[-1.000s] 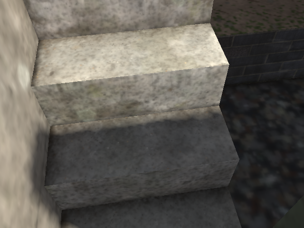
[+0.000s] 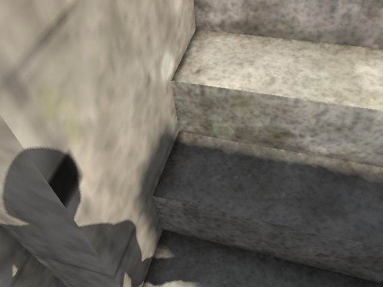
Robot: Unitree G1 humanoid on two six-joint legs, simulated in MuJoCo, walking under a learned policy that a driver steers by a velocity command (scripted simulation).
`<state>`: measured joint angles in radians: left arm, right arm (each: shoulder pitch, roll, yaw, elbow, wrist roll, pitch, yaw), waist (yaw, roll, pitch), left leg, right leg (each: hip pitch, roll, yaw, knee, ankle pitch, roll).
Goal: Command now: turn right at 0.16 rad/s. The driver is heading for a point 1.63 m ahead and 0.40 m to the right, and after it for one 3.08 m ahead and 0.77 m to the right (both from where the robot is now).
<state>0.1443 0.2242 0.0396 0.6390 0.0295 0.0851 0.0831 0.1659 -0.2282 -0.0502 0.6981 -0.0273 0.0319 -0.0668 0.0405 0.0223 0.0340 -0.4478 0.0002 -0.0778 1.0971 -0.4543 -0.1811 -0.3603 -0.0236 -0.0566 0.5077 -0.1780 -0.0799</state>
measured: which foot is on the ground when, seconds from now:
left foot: up 0.00-0.14, down 0.16-0.62, up 0.64-1.00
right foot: down 0.00-0.18, up 0.20-0.60, down 0.62-1.00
